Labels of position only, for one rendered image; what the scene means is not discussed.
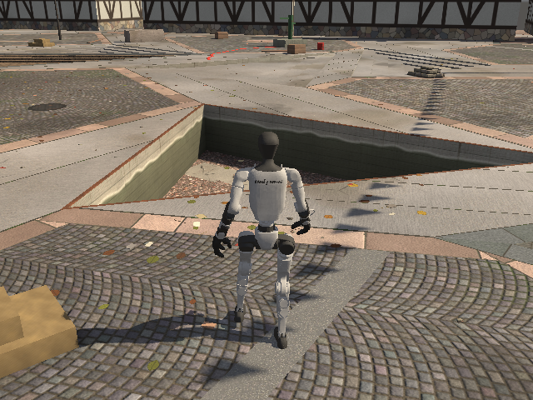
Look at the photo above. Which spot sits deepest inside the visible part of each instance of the left robot foot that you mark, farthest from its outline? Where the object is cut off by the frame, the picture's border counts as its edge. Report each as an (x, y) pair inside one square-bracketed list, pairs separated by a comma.
[(239, 316)]

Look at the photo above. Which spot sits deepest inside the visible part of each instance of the right robot foot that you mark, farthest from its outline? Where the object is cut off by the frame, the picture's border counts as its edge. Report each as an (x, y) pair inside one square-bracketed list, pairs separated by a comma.
[(281, 341)]

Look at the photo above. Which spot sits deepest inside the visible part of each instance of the left robot forearm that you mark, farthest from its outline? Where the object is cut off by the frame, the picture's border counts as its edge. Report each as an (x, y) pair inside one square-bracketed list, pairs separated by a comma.
[(225, 223)]

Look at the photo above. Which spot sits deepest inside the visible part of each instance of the robot left upper arm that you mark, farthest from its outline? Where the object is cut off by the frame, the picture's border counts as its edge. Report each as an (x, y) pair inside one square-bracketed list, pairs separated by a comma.
[(237, 188)]

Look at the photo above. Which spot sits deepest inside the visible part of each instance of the right robot hand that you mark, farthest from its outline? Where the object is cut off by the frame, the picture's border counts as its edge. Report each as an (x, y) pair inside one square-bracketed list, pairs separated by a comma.
[(304, 230)]

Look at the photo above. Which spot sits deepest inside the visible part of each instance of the right robot forearm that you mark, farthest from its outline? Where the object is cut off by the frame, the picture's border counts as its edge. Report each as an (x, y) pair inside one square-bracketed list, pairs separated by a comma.
[(305, 216)]

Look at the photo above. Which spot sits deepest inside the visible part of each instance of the robot right upper arm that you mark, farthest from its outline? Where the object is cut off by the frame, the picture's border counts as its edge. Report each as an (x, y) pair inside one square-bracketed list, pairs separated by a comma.
[(294, 177)]

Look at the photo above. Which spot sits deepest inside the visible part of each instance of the robot foot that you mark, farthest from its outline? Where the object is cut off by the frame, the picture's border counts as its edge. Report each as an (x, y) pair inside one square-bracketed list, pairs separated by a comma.
[(281, 341), (239, 316)]

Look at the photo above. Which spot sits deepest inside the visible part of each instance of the left robot hand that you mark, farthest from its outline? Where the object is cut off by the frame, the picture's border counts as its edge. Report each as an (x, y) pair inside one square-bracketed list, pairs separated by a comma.
[(216, 244)]

